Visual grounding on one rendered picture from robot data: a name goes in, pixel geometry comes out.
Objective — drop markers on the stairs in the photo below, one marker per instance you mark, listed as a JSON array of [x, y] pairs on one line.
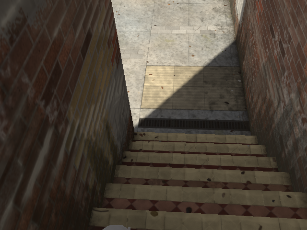
[[192, 181]]

